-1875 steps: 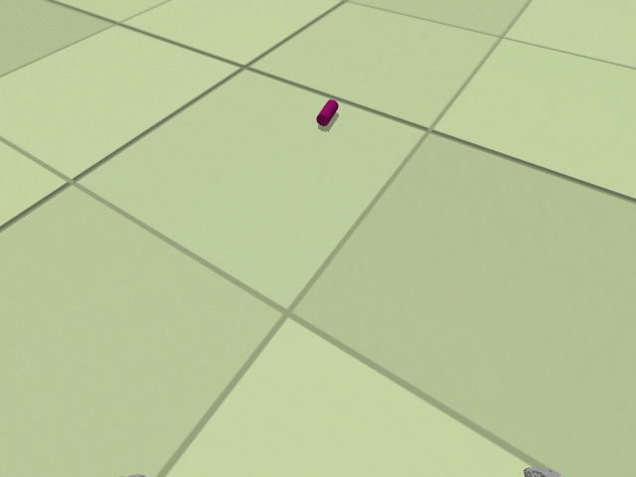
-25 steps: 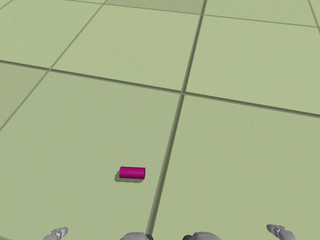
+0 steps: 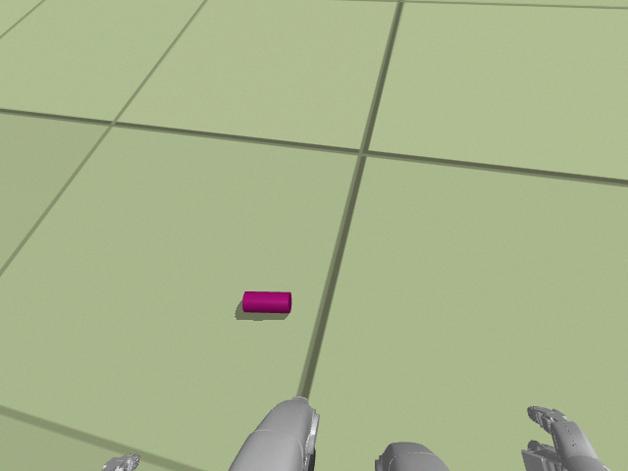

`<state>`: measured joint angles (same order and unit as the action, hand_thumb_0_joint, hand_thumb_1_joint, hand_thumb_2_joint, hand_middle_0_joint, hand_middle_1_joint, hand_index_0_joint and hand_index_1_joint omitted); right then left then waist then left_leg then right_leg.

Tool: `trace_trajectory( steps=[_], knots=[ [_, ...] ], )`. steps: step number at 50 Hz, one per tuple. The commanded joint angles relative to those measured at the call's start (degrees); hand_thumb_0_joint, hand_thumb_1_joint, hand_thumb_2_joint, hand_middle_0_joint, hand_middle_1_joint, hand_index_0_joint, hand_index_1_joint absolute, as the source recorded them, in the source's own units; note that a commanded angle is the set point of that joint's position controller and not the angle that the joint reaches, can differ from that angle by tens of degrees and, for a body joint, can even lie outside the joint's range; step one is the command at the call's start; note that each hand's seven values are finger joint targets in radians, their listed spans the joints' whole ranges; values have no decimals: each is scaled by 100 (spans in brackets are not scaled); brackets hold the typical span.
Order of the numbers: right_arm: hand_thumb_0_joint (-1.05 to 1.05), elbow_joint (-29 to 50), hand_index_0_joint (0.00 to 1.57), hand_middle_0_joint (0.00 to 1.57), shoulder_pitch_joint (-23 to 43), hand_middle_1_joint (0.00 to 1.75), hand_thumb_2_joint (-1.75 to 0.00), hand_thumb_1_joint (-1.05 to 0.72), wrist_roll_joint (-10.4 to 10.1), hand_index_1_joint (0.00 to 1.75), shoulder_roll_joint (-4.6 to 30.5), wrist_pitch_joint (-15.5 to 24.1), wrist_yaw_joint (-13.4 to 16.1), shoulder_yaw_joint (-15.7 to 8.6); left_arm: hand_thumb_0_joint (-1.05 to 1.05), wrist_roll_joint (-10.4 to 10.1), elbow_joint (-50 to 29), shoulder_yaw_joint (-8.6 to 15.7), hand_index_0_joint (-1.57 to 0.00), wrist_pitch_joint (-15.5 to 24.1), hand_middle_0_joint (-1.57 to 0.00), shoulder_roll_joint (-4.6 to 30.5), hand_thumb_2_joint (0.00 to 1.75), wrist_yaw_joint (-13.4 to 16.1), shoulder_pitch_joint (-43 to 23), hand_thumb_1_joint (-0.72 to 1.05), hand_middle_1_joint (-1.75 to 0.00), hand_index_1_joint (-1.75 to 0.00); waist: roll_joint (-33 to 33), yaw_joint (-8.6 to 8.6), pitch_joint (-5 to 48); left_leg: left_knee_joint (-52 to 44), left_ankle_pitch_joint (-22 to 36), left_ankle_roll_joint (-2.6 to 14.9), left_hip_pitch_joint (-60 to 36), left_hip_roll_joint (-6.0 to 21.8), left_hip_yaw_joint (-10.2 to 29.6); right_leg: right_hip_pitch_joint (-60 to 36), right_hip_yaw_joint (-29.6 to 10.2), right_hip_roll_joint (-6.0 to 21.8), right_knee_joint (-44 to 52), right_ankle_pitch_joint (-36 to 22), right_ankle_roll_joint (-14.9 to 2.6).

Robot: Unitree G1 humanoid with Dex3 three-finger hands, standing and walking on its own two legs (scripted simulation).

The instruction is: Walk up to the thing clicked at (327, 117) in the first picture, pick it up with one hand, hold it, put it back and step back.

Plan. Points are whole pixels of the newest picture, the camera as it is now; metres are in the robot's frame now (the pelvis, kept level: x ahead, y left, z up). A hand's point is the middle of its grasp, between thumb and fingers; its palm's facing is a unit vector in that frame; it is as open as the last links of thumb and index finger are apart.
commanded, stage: step back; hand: left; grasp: from above
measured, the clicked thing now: (267, 302) +0.60 +0.26 -0.72
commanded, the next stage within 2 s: none
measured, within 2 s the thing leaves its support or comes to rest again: neither
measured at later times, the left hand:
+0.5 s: hand out of the picture -0.05 +0.32 -0.14, palm faces +0.10 -0.92 -0.39, open 7.4 cm
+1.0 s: hand out of the picture -0.24 +0.29 -0.11, palm faces +0.00 -0.88 -0.48, open 7.4 cm
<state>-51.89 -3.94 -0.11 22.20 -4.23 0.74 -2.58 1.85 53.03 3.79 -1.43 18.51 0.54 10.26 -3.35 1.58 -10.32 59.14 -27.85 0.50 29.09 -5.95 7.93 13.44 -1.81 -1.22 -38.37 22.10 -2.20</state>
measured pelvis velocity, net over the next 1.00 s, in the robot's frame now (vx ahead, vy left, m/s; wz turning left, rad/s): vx -0.31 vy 0.02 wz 0.00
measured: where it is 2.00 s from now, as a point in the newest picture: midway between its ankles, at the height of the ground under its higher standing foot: outside the picture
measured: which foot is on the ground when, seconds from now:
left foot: up 0.00-0.30, down 0.32-0.80, up 0.82-1.00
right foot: down 0.00-0.34, up 0.36-0.74, down 0.76-1.00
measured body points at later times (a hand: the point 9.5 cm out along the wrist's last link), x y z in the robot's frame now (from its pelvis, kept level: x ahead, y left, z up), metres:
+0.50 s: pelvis -0.14 +0.04 +0.01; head -0.09 +0.06 +0.45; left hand -0.06 +0.37 -0.12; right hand +0.00 -0.26 -0.10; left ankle -0.10 +0.14 -0.72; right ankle -0.15 -0.11 -0.63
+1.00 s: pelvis -0.31 +0.02 +0.01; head -0.26 -0.03 +0.46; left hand -0.24 +0.34 -0.08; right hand -0.25 -0.31 -0.14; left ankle -0.33 +0.19 -0.63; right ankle -0.28 -0.10 -0.72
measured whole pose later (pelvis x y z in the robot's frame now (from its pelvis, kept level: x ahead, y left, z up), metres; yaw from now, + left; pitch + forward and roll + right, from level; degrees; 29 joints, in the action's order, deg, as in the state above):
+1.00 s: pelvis -0.31 +0.02 +0.01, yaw +0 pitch -1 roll +3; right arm -51.5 -13.7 0.2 24.6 -4.5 0.9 -4.1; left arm 2.6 48.8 5.0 -2.5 19.9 1.0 13.5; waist -2.9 -0.1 -6.7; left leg 67.3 -23.9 -1.9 27.0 -7.3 10.2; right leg 17.6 -0.4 3.0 -34.0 15.6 -0.7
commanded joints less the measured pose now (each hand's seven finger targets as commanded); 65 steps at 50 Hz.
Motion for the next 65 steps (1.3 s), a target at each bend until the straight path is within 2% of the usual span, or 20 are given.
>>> trace_trajectory(
  steps=[1, 8, 12, 15, 16, 18, 19, 23, 31, 37, 38, 40, 41, 45, 50, 54, 58, 60, 61, 65],
  knots=[
    [0, 283, 20, 20, -389, 30, -90, -90, -6, 30, 1126, 161, 80, -272, 0, 11, -843, 476, -20, 193, -20, 1701, 90, 168, -855, 90, -30, -30, 950, -371, 858, 1288, 200, -91, 281, -341, 362, -257, -908, 1315, 1226, -3744, -690],
    [0, 582, 20, 20, -74, 30, -90, -90, 72, 30, 975, 231, 124, -190, 0, -32, -867, 482, -20, 143, -20, 1573, 90, 297, 376, 90, -30, -30, 1197, 306, 1372, -422, -231, -201, 499, 207, 79, -2096, -1277, 1745, 789, -4572, -1087],
    [0, 481, 20, 20, -501, 30, -90, -90, 116, 30, 1080, 222, 60, -305, 0, -79, -1080, 462, -20, 110, -20, 1753, 90, 284, 23, 90, -30, -30, 1446, 56, 1584, -1608, -72, -36, -587, 505, -318, -1367, -1342, 1902, 716, -4378, -1097],
    [0, 269, 20, 20, -1066, 30, -90, -90, 152, 30, 1085, 230, -41, -401, 0, -111, -1222, 398, -20, 58, -20, 1841, 90, 221, -473, 90, -30, -30, 1105, -352, 1638, -2944, 1388, 129, -1934, 470, -675, -149, -872, 1528, 361, -3080, -633],
    [0, 368, 20, 20, -911, 30, -90, -90, 201, 30, 1241, 244, -44, -452, 0, -137, -1238, 357, -20, 31, -20, 1661, 90, 201, -317, 90, -30, -30, 489, -324, 1531, -3427, 2058, 362, -1979, 939, 29, 251, -603, 1033, -128, -2225, -306],
    [0, 557, 20, 20, -557, 30, -90, -90, 218, 30, 1920, 237, -101, -548, 0, -180, -1200, 395, -20, 0, -20, 1536, 90, 266, -505, 90, -30, -30, -1117, -475, 1421, -3960, 3128, 1617, -1568, 2659, 1984, 1197, -251, -478, -2326, 1644, 115],
    [0, 571, 20, 20, -463, 30, -90, -90, 236, 30, 1958, 248, -80, -566, 0, -106, -1118, 429, -20, -22, -20, 1592, 90, 300, -569, 90, -30, -30, -1012, -525, 1143, -4171, 2761, 1819, -829, 2824, 2320, 969, -675, -477, -3174, 1834, 116],
    [0, 796, 20, 20, 277, 30, -90, -90, 258, 30, 1213, 263, -1, -368, 0, -194, -754, 419, -20, -43, -20, 1516, 90, 206, 265, 90, -30, -30, -344, 67, 702, -3921, 2586, 1096, -1240, 1829, 598, 1550, -827, -543, -3840, 560, 88],
    [0, 820, 20, 20, -335, 30, -90, -90, 156, 30, 1209, 263, 6, -414, 0, -123, -899, 331, -20, 72, -20, 1355, 90, 145, 304, 90, -30, -30, -564, -392, 1395, -3444, 3209, 1492, -2856, 2046, 399, 1288, -330, -106, -1666, 750, 507],
    [0, 995, 20, 20, 224, 30, -90, -90, 162, 30, 1526, 85, -45, -539, 0, -85, -254, 399, -20, 55, -20, 1413, 90, 29, 1613, 90, -30, -30, -732, 126, 1600, -3687, 539, 864, -1107, 1952, 312, -682, 303, 114, 916, -224, 69],
    [0, 1000, 20, 20, 196, 30, -90, -90, 122, 30, 1376, 71, -49, -491, 0, -9, -219, 470, -20, 72, -20, 1536, 90, 29, 1646, 90, -30, -30, -336, 137, 1549, -3369, 16, 575, -566, 1654, 165, -913, 6, 135, 1024, -172, -67],
    [0, 1067, 20, 20, 181, 30, -90, -90, 92, 30, 900, 78, -36, -388, 0, 123, -714, 697, -20, 71, -20, 2428, 90, 17, 766, 90, -30, -30, 2026, 181, 716, -687, -324, -191, 504, -29, -479, 646, -3028, 2217, 2621, 1746, -1045],
    [0, 1006, 20, 20, 233, 30, -90, -90, 148, 30, 1240, 45, 43, -521, 0, 153, -1020, 718, -20, 78, -20, 2767, 90, 86, 41, 90, -30, -30, 2125, 229, 215, 654, -420, -271, -30, 241, 349, 2140, -3656, 2918, 3027, 1852, -1645],
    [0, 437, 20, 20, -903, 30, -90, -90, 28, 30, 997, 88, 0, -416, 0, 90, -1193, 489, -20, 126, -20, 1616, 90, 149, -1031, 90, -30, -30, 1127, -615, 409, 1466, 619, -184, -243, -356, 301, 1442, -499, 1125, 1973, -627, -534],
    [0, 624, 20, 20, -622, 30, -90, -90, 77, 30, 911, 238, 103, -236, 0, 95, -1039, 514, -20, 80, -20, 1503, 90, 214, 230, 90, -30, -30, 1419, 191, 1030, -184, -124, -340, 597, 121, -52, -1351, -703, 1426, 1125, -2589, -747],
    [0, 583, 20, 20, -826, 30, -90, -90, 143, 30, 907, 284, 99, -258, 0, 25, -1079, 486, -20, -16, -20, 1659, 90, 247, 265, 90, -30, -30, 1706, 218, 1448, -1866, -225, -181, -385, 499, -518, -1451, -853, 1705, 676, -3607, -832],
    [0, 206, 20, 20, -1629, 30, -90, -90, 186, 30, 1220, 260, 64, -433, 0, -84, -1304, 343, -20, -131, -20, 1597, 90, 176, -412, 90, -30, -30, 874, -270, 1589, -3624, 1839, 143, -1821, 712, -430, -66, -569, 1373, -21, -2339, -305],
    [0, 524, 20, 20, -947, 30, -90, -90, 262, 30, 2145, 214, -22, -570, 0, -193, -1377, 352, -20, -128, -20, 1515, 90, 232, -679, 90, -30, -30, -1129, -347, 1309, -3890, 3358, 1468, -1399, 2609, 1902, 1249, 116, -191, -2022, 1538, 143],
    [0, 580, 20, 20, -712, 30, -90, -90, 266, 30, 2234, 260, -1, -577, 0, -111, -1304, 410, -20, -132, -20, 1616, 90, 272, -870, 90, -30, -30, -1234, -462, 1009, -4173, 3070, 1914, -506, 3053, 2448, 937, -489, -123, -3008, 1714, 183],
    [0, 782, 20, 20, -37, 30, -90, -90, 298, 30, 1314, 275, 75, -308, 0, -210, -888, 377, -20, -125, -20, 1532, 90, 173, -214, 90, -30, -30, -327, 49, 833, -3399, 3890, 1167, -1055, 1811, 283, 1282, -616, -400, -3596, 717, 99]
  ],
)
